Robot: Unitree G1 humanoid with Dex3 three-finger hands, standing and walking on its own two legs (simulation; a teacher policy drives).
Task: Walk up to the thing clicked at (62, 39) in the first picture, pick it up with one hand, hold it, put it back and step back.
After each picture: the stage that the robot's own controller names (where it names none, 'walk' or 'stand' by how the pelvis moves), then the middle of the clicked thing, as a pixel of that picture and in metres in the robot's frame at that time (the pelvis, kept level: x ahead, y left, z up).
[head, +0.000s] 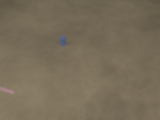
stand; (62, 41) +1.53 +0.18 -0.72
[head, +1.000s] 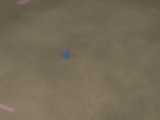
walk; (65, 54) +1.40 +0.27 -0.72
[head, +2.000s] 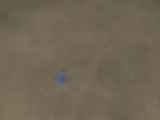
walk; (60, 77) +0.89 +0.26 -0.72
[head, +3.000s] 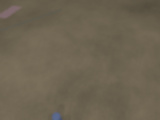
walk; (57, 119) +0.54 +0.25 -0.72
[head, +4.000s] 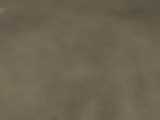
stand; out of the picture +0.44 +0.21 -0.72
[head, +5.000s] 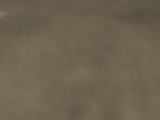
stand; out of the picture +0.41 +0.21 -0.73
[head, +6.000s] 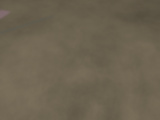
stand; out of the picture +0.40 +0.21 -0.73
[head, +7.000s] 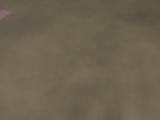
stand; out of the picture +0.40 +0.20 -0.73
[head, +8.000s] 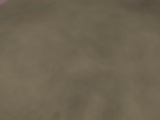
go down; out of the picture +0.40 +0.19 -0.72
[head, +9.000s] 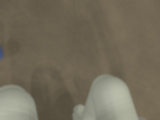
go down; out of the picture +0.48 +0.27 -0.29
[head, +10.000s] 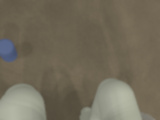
approach; (7, 51) +0.47 +0.27 -0.30
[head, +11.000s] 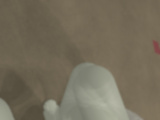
close in; out of the picture +0.45 +0.32 -0.23
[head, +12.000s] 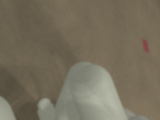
close; out of the picture +0.44 +0.32 -0.23
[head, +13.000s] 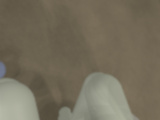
lift; out of the picture +0.39 +0.23 -0.25
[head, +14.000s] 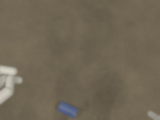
lift; (68, 109) +0.39 +0.04 -0.56
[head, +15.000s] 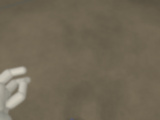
stand; out of the picture +0.40 +0.01 -0.69
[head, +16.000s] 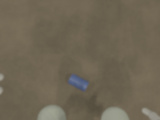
stand; (78, 82) +0.48 +0.01 -0.50
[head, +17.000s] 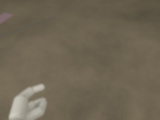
stand; out of the picture +0.44 -0.02 -0.71
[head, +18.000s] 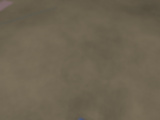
stand; out of the picture +0.48 -0.05 -0.68
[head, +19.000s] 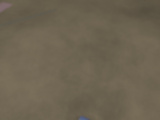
hold; out of the picture +0.50 -0.07 -0.68
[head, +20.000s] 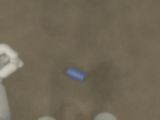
crouch; (75, 74) +0.57 -0.04 -0.55
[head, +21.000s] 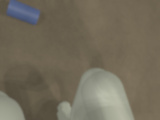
lower; (23, 12) +0.63 +0.07 -0.27
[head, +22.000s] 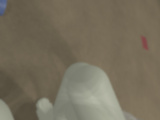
lower; out of the picture +0.65 +0.11 -0.26
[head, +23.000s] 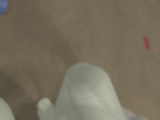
lower; out of the picture +0.65 +0.12 -0.25
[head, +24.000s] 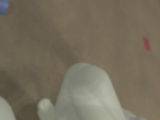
lower; out of the picture +0.66 +0.12 -0.25
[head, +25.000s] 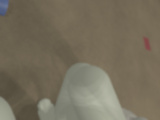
lower; out of the picture +0.66 +0.12 -0.25
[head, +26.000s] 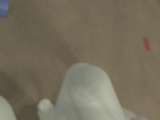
withdraw; out of the picture +0.65 +0.12 -0.25
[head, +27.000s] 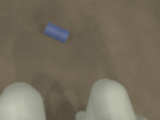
stand; (56, 32) +0.65 +0.05 -0.30
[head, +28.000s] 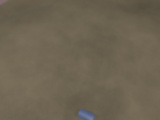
stand; (86, 115) +0.54 -0.08 -0.67
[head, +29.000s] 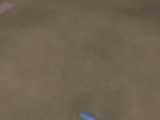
stand; (87, 117) +0.54 -0.06 -0.69
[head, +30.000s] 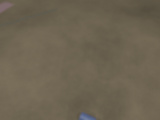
stand; (87, 119) +0.53 -0.06 -0.70
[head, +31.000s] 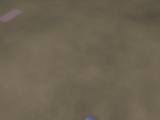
stand; out of the picture +0.55 -0.08 -0.75
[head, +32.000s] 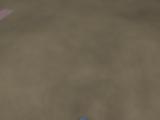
stand; out of the picture +0.52 -0.04 -0.75
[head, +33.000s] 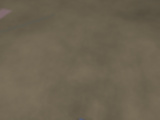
walk; out of the picture +0.51 -0.04 -0.75
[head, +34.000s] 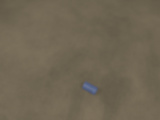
walk; (90, 88) +0.67 -0.11 -0.71
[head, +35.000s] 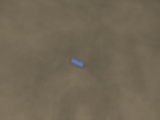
walk; (77, 63) +0.93 -0.05 -0.74
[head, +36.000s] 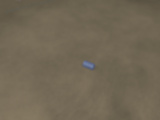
stand; (88, 65) +1.13 -0.07 -0.73
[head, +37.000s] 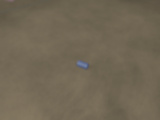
stand; (82, 64) +1.15 -0.04 -0.75
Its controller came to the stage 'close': yes
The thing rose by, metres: 0.01
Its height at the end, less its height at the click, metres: -0.02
